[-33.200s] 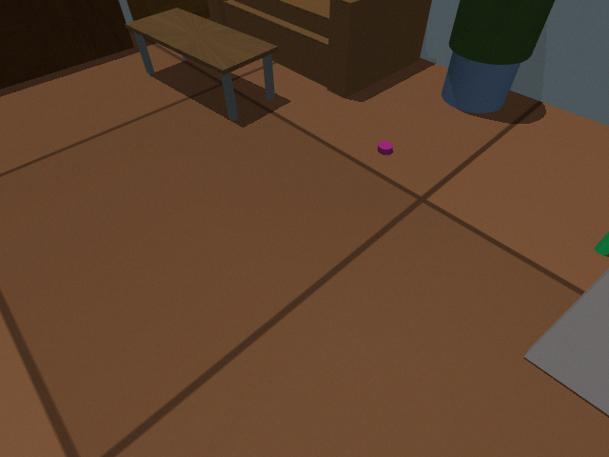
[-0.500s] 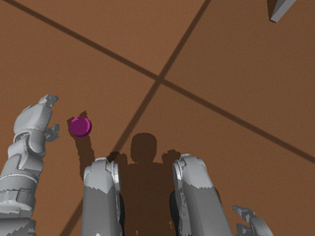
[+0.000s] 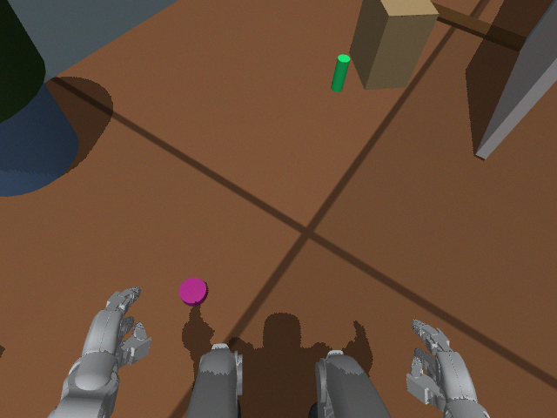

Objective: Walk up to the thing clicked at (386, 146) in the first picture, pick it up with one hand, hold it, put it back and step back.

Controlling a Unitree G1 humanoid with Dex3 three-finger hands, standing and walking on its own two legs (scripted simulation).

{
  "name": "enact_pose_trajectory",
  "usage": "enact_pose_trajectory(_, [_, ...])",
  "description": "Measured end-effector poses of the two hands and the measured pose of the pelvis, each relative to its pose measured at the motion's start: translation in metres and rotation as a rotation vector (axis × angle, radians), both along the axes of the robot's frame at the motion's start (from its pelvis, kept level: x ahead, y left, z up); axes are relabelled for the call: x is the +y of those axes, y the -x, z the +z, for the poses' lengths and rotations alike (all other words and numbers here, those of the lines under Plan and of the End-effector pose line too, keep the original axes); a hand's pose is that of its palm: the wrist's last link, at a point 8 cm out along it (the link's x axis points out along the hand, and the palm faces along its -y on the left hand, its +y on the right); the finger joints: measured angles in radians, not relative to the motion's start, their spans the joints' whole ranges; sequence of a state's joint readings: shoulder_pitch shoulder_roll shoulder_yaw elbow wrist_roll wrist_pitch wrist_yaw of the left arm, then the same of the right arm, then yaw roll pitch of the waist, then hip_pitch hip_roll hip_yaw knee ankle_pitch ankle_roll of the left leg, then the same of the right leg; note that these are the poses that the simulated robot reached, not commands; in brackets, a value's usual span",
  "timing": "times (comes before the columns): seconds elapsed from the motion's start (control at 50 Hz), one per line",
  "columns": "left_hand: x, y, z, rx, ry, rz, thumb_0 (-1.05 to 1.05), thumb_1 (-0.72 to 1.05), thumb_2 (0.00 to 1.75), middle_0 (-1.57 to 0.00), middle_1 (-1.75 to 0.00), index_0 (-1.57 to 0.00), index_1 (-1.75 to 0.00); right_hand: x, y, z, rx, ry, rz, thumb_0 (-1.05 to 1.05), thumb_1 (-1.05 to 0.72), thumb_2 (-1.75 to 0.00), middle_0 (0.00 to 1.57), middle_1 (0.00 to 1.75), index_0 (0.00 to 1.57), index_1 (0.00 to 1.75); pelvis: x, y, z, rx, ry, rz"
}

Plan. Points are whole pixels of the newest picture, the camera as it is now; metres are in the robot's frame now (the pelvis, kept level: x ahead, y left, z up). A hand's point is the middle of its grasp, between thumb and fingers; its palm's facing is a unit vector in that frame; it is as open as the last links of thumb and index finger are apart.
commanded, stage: home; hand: left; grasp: from above
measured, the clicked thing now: (193, 291) +0.49 +0.24 -0.59
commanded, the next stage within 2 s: none
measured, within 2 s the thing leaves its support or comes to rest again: neither
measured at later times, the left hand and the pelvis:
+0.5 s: hand (114, 354) +0.22 +0.19 +0.06, palm faces +0.10 -0.97 -0.20, open 7.4 cm; pelvis +0.06 +0.00 +0.11, yaw +3 degrees
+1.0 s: hand (120, 366) +0.21 +0.18 +0.06, palm faces +0.09 -0.98 -0.20, open 7.4 cm; pelvis +0.05 +0.00 +0.11, yaw +3 degrees
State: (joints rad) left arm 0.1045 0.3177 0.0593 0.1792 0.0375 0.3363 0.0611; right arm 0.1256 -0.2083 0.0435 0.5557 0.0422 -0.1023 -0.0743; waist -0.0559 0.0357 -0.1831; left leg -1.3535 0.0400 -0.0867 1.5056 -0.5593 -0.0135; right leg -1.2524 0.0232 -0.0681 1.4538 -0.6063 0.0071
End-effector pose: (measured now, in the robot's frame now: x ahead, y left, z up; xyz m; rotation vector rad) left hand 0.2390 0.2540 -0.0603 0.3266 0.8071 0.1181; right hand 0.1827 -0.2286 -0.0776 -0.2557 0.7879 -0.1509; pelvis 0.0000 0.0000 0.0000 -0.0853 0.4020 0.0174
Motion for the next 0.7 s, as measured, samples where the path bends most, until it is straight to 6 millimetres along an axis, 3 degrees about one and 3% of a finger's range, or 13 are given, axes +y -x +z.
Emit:
enact_pose_trajectory(0.22, [-0.010, 0.022, 0.088, 0.026, 0.119, 0.117, 0.02, 0.90, 0.89, -0.20, -0.30, -0.20, -0.30, 0.002, -0.001, 0.078, -0.050, 0.028, -0.063, 0.01, -0.90, -0.89, 0.20, 0.30, 0.20, 0.30, 0.001, -0.038, 0.073, -0.105, -0.014, 0.025])
enact_pose_trajectory(0.38, [-0.014, 0.033, 0.139, -0.008, 0.129, 0.116, 0.02, 0.90, 0.89, -0.20, -0.30, -0.20, -0.30, -0.001, -0.017, 0.116, -0.135, 0.045, -0.080, 0.01, -0.90, -0.89, 0.20, 0.30, 0.20, 0.30, 0.004, -0.059, 0.102, -0.171, -0.025, 0.031])
enact_pose_trajectory(0.5, [-0.014, 0.041, 0.151, -0.013, 0.132, 0.116, 0.01, 0.90, 0.89, -0.20, -0.30, -0.20, -0.30, 0.001, -0.036, 0.131, -0.203, 0.044, -0.050, 0.01, -0.90, -0.89, 0.20, 0.30, 0.20, 0.30, 0.005, -0.064, 0.109, -0.203, -0.032, 0.037])
enact_pose_trajectory(0.7, [-0.016, 0.048, 0.147, 0.001, 0.140, 0.126, 0.02, 0.90, 0.89, -0.20, -0.30, -0.20, -0.30, 0.003, -0.047, 0.136, -0.237, 0.041, 0.004, 0.01, -0.90, -0.89, 0.20, 0.30, 0.20, 0.30, 0.001, -0.062, 0.109, -0.222, -0.039, 0.043])
